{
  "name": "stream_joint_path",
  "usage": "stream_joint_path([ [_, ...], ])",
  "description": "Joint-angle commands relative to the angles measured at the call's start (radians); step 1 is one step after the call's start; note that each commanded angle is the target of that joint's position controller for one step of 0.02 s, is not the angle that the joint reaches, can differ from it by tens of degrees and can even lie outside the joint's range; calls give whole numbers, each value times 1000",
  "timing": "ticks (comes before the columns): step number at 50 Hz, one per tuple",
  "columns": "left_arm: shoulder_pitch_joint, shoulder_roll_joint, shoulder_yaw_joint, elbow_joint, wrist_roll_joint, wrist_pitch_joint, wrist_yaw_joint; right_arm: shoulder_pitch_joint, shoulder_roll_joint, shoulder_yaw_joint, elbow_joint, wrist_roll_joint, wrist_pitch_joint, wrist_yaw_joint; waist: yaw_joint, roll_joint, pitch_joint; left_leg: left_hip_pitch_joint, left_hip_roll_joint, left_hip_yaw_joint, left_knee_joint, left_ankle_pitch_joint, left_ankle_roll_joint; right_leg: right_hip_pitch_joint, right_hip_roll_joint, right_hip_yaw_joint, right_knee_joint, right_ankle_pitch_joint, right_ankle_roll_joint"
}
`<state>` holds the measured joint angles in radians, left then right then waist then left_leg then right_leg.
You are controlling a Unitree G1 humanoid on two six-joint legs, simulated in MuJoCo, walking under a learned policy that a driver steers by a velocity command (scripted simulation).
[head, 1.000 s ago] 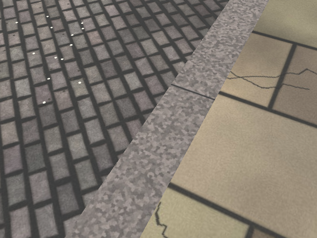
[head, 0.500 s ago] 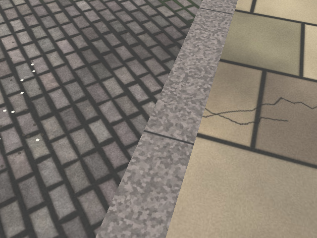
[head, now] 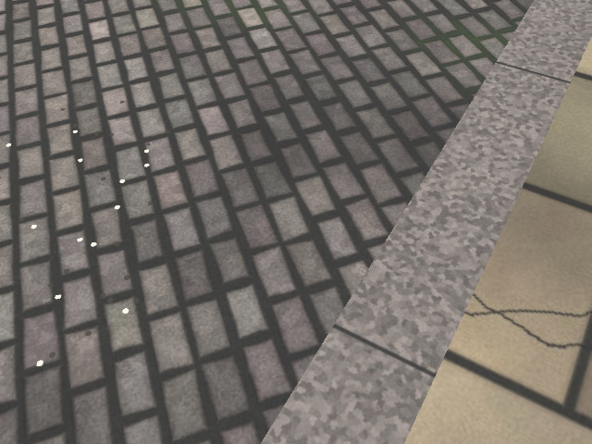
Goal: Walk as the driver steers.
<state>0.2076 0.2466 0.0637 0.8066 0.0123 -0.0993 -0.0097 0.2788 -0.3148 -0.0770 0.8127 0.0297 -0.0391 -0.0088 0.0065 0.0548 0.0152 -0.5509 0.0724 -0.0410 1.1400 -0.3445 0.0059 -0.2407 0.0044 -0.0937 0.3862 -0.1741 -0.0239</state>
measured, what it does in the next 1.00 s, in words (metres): walks ahead, turning left: left foot, then right foot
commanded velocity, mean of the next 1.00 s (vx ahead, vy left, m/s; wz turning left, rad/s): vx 0.09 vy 0.00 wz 0.45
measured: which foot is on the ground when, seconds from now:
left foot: up 0.00-0.26, down 0.28-0.72, up 0.74-1.00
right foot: down 0.00-0.26, up 0.28-0.70, down 0.72-1.00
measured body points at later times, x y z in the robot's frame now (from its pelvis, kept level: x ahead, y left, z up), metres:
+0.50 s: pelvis +0.14 +0.04 -0.01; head +0.19 +0.08 +0.44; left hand +0.22 +0.36 -0.12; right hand +0.37 -0.19 -0.09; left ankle +0.20 +0.14 -0.74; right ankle +0.20 -0.12 -0.68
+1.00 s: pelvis +0.18 +0.01 +0.00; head +0.21 +0.01 +0.44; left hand +0.18 +0.31 -0.11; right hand +0.44 -0.16 -0.11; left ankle +0.10 +0.14 -0.73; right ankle +0.25 -0.09 -0.74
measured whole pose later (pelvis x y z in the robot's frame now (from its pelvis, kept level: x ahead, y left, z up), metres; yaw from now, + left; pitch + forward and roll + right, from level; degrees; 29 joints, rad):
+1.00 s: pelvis +0.18 +0.01 +0.00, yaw +27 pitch +1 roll +1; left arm 0.17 0.24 0.04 0.77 0.00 0.01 0.01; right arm 0.19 -0.28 -0.07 0.65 0.01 0.05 -0.02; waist 0.02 0.02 0.03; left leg -0.27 0.00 -0.07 0.60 -0.34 -0.07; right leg -0.28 -0.02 0.02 0.51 -0.25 0.00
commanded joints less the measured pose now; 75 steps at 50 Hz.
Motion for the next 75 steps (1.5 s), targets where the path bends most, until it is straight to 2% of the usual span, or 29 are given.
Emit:
stream_joint_path([
  [1, -65, 134, 34, -45, 4, -20, 9, 24, -22, -11, -87, -11, 17, -1, -38, -140, 1, -103, 55, -35, -63, 69, -30, 58, -286, 142, -191, 483, -178],
  [5, -75, 172, 45, -36, -3, 5, 35, -59, 1, 1, -130, -18, 19, 27, -14, -138, -25, 2, 30, 36, -329, 312, -28, 49, -240, -29, -170, 530, -151],
  [8, -50, 198, 52, -23, -22, 24, 41, -124, -23, -7, -174, -21, 26, 50, 5, -136, -42, 34, 10, 53, -446, 330, -5, 126, -266, -49, -115, 513, -132],
  [11, -60, 227, 63, -23, -48, 44, 44, -118, -66, -28, -203, -27, 35, 63, -18, -148, -54, 78, -27, 87, -519, 214, 42, 188, -293, -50, 19, 568, -99],
  [13, -37, 199, 56, -19, -49, 54, 44, 38, -135, -65, -165, -32, 31, 50, -88, -74, -132, 316, -104, 113, -661, 358, 99, 142, -210, -96, 308, 541, -32],
  [14, 15, 154, 38, -36, -3, 52, 37, 91, -251, -94, -176, -35, 34, 22, -87, 141, -198, 537, 94, -156, -657, 859, 179, -84, -131, -122, 615, 127, 47],
  [15, 87, 91, 13, -49, 41, 50, 23, 39, -287, -79, -221, -51, 32, 15, 5, 258, -304, 715, 286, -502, -615, 1210, 369, -335, 25, 16, 908, -588, 103],
  [16, 81, 153, 21, -51, 1, 51, 14, 29, -250, -68, -246, -47, 29, 32, -46, 134, -442, 746, 316, -559, -696, 964, 443, -392, 17, 180, 1011, -555, 102],
  [17, -1, 186, 28, -69, -35, 55, 16, -19, -208, -63, -249, -41, 24, 38, -51, 64, -340, 641, 267, -496, -753, 655, 395, -456, -11, 177, 985, -447, 81],
  [18, -39, 182, 31, -64, -27, 66, 29, -75, -169, -53, -246, -20, 27, 31, -31, -6, -225, 520, 199, -412, -779, 457, 314, -464, -49, 177, 907, -361, 74],
  [20, -54, 182, 35, -62, -8, 92, 48, -142, -134, -37, -262, -26, 45, 11, 11, 25, -135, 298, 118, -315, -819, 332, 248, -356, -58, 165, 782, -264, 76],
  [22, -32, 155, 30, -61, -1, 93, 48, -141, -146, -43, -275, -45, 47, -1, 23, 46, -147, 246, 87, -286, -824, 380, 243, -289, -30, 153, 691, -221, 84],
  [27, -70, 130, 16, -77, -6, 90, 48, -126, -158, -53, -284, -30, 56, -24, -2, 69, -175, 263, 73, -338, -815, 239, 229, -248, -4, 184, 485, -155, 100],
  [34, -26, 134, 22, -78, -11, 68, 16, -133, -126, -38, -292, -24, 79, -18, 9, 110, -152, 255, 47, -405, -741, 179, 172, -57, 10, 145, 141, -61, 48],
  [35, -11, 148, 27, -77, -2, 67, 12, -101, -107, -31, -282, -21, 81, -19, 12, 84, -143, 217, 12, -379, -703, 144, 134, 19, -26, 163, 45, 3, 22],
  [36, -1, 213, 38, -91, 22, 69, 14, -61, -59, -17, -280, -31, 79, -19, -11, -75, -140, 128, -74, -281, -542, -27, 71, 91, -211, 339, -41, 43, -44],
  [37, -25, 267, 48, -83, 44, 76, 16, -79, -74, -23, -315, -23, 69, -17, -46, -341, -65, 5, -212, -92, -395, -217, 19, 24, -358, 556, -108, 147, -200],
  [38, -63, 220, 39, -115, 45, 71, 20, -94, -146, -43, -304, -39, 58, -18, -13, -296, -63, 8, -172, -130, -178, -260, -19, -18, -397, 605, -117, 166, -266],
  [39, -91, 202, 35, -125, 28, 69, 26, -81, -171, -57, -280, -29, 58, -15, -22, -228, -60, -5, -175, -139, -72, -215, -31, -6, -353, 528, -92, 186, -242],
  [41, -121, 168, 25, -126, -6, 69, 29, -47, -122, -49, -241, -32, 75, -21, -34, -180, -50, -24, -163, -141, -1, -138, -65, 39, -273, 407, -50, 231, -181],
  [44, -106, 128, 9, -112, -6, 81, 28, -70, -36, -17, -240, -25, 81, -17, -25, -201, -66, 54, -129, -72, -159, -94, -95, 72, -201, 284, -25, 315, -164],
  [46, -82, 140, 13, -103, -5, 93, 28, -122, 1, 3, -253, -27, 76, -11, 10, -250, -85, 156, -91, -9, -364, -105, -100, 90, -184, 257, -8, 330, -160],
  [50, -26, 159, 12, -79, -26, 99, 23, -77, -33, -7, -215, -21, 72, -7, 0, -237, -76, 363, -97, 30, -799, 175, -58, 72, -186, 283, 32, 307, -133],
  [51, 4, 146, 6, -70, -21, 86, 19, -75, -64, -9, -220, -31, 72, -12, 9, -197, -89, 457, -49, -36, -814, 277, -29, 18, -178, 283, 32, 246, -81],
  [52, 15, 123, -4, -78, 7, 68, 9, -58, -127, -19, -227, -42, 74, -22, 34, -63, -132, 549, 55, -129, -736, 536, 10, -47, -125, 221, 98, 156, -27],
  [53, 36, 85, -13, -71, 10, 57, 3, -86, -114, -17, -202, -49, 74, -15, 72, 95, -140, 452, 61, -127, -698, 414, 65, -7, -60, 141, 60, -8, 26],
  [55, -66, 130, -5, -65, 11, 59, 5, -98, -35, 1, -205, -57, 62, 0, 10, 20, -79, 362, 13, -112, -729, 209, 51, 26, -47, 123, 86, 0, 65],
  [60, -51, 112, -7, -37, 2, 80, 20, -80, -33, 10, -184, -49, 39, -5, 14, 19, -11, 290, -9, -97, -731, 176, 25, 33, -51, 129, 89, 29, 50],
  [75, -21, 115, -2, 91, -7, 87, 41, -47, -12, 19, -110, -43, 28, -12, 13, -43, -9, 303, -38, -68, -722, 192, 22, 56, -54, 131, 79, 55, 65],
])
